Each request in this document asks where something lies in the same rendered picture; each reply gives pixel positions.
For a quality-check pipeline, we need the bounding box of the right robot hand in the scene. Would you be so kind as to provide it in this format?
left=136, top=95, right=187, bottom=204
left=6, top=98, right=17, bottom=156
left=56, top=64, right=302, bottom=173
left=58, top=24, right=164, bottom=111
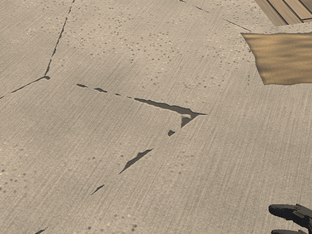
left=268, top=204, right=312, bottom=234

